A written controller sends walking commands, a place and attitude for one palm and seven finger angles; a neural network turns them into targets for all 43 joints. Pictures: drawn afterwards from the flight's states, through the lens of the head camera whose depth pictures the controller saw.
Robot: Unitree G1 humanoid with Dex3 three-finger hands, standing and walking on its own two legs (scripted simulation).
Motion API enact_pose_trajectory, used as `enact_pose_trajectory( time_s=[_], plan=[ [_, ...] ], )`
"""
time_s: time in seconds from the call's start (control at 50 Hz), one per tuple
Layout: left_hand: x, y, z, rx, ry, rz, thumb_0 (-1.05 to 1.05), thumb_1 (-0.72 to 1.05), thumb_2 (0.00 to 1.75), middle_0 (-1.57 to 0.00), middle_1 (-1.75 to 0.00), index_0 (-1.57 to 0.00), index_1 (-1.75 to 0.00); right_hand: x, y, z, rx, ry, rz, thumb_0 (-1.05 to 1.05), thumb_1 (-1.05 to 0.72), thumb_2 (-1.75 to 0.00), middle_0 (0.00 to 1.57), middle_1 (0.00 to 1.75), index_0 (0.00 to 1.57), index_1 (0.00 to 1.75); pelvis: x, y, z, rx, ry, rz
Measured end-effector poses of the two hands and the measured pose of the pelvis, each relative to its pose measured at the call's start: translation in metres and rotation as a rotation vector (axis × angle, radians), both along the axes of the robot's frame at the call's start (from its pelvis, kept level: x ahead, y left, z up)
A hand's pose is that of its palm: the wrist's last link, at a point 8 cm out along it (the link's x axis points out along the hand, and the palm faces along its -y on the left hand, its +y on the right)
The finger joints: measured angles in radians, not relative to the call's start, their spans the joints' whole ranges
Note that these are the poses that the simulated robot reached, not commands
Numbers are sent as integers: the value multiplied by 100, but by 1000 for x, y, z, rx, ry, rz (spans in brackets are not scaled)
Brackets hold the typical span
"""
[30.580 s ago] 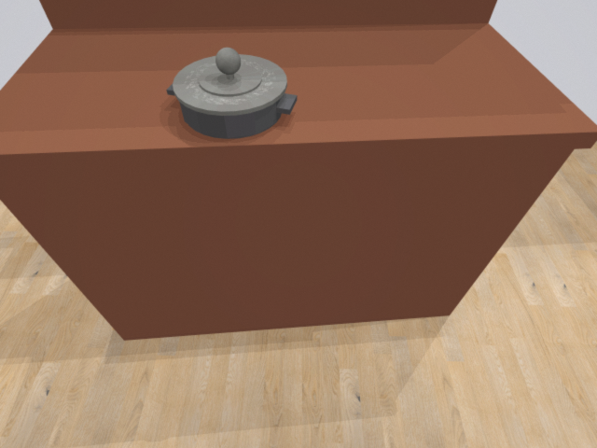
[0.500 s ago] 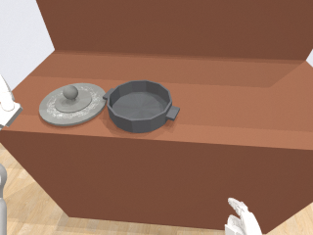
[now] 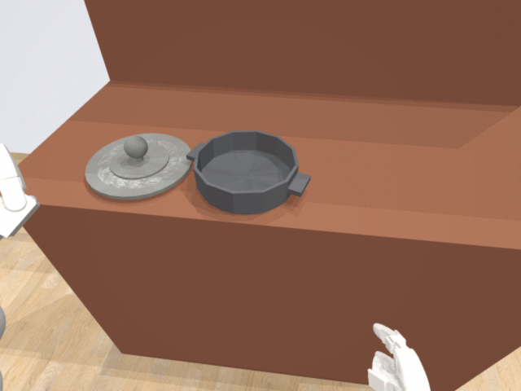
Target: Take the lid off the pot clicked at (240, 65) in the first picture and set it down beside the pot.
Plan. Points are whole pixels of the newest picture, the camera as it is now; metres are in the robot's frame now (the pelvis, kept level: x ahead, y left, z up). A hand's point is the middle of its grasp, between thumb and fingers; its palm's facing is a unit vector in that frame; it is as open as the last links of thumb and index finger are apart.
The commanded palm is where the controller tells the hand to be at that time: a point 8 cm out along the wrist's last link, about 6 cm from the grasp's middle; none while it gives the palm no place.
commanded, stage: step back with the hand held close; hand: left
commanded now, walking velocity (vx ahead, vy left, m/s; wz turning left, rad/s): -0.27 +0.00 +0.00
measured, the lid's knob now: (135, 146) +0.49 +0.32 +0.12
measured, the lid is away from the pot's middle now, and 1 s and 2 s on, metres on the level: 0.22 0.22 0.22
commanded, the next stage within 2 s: stop stepping back and stand still in 1.06 s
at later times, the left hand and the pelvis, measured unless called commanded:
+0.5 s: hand (13, 244) +0.15 +0.25 +0.25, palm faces +0.42 -0.74 -0.52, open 7.4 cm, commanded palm +0.09 +0.31 +0.28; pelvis -0.05 +0.04 -0.02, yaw -1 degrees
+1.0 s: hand out of the picture +0.04 +0.29 +0.26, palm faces +0.41 -0.84 -0.35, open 7.4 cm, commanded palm -0.01 +0.36 +0.28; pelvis -0.15 +0.09 -0.02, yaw -3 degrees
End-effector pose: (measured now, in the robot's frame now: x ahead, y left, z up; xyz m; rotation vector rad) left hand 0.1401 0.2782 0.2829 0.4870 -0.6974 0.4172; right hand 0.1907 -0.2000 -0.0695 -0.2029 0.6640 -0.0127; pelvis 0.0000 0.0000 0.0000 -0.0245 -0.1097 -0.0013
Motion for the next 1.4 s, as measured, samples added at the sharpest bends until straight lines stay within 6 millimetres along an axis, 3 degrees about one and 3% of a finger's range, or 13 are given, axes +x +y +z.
enact_pose_trajectory(
  time_s=[0.14,0.24,0.32,0.54,0.7,0.82,0.94,1.0,1.08,1.14,1.22,1.3,1.4],
  plan=[
    [12,-1,-1,80,-12,-36,1,89,90,-21,-31,-21,-30,-12,-13,-3,-25,45,-92,1,-91,-90,21,30,20,30,-2,11,-4,-25,71,-10],
    [30,9,-17,98,72,-77,1,89,90,-21,-31,-21,-30,-35,-22,-5,-66,104,-188,1,-91,-90,20,30,20,30,-7,24,-5,-18,100,-28],
    [28,13,-25,149,124,-103,1,88,90,-21,-31,-21,-30,-56,-21,-5,-92,145,-223,1,-91,-90,20,30,20,30,-16,31,-7,-13,117,-34],
    [-37,17,-10,273,8,-71,1,88,90,-22,-31,-21,-31,-93,1,-18,-82,155,-181,1,-91,-90,20,30,20,30,-53,37,-18,-44,123,-14],
    [-72,54,-8,140,-178,-12,1,88,90,-21,-31,-21,-31,-127,16,-23,-105,121,-208,1,-91,-90,21,30,20,30,-77,58,-26,-73,87,-7],
    [-82,80,-16,38,-134,27,1,89,90,-21,-31,-21,-30,-154,33,-14,-88,94,-192,1,-91,-90,20,30,20,30,-105,66,-19,-95,109,2],
    [-118,62,-28,85,-61,-82,1,89,90,-21,-30,-20,-30,-179,44,-16,-85,113,-162,1,-91,-90,21,30,20,30,-139,74,-22,-56,149,-43],
    [-138,61,-19,128,-85,-158,1,88,90,-21,-31,-21,-30,-198,52,-11,-105,151,-183,1,-91,-90,21,30,20,30,-151,86,-16,-40,140,-54],
    [-158,83,-8,179,-214,-178,1,88,90,-22,-31,-21,-31,-216,64,-3,-150,121,-208,1,-91,-90,21,30,20,30,-169,108,-22,-44,136,-42],
    [-163,109,-6,155,-252,-150,1,88,90,-22,-31,-21,-31,-233,77,-3,-150,97,-224,1,-91,-90,20,30,20,30,-199,123,-23,-38,117,-40],
    [-159,140,-32,28,-29,-131,0,89,90,-21,-31,-21,-30,-271,98,0,-99,85,-210,1,-91,-90,20,30,20,30,-237,140,-15,-74,115,-48],
    [-209,141,-39,59,70,-163,1,89,90,-21,-31,-20,-30,-317,115,12,-70,72,-242,1,-91,-90,21,30,20,30,-265,148,-12,-73,136,-88],
    [-298,131,-11,187,-8,-203,2,88,90,-21,-31,-21,-30,-363,136,4,-93,134,-182,1,-90,-90,21,30,20,30,-303,160,-9,-54,173,-47]
  ],
)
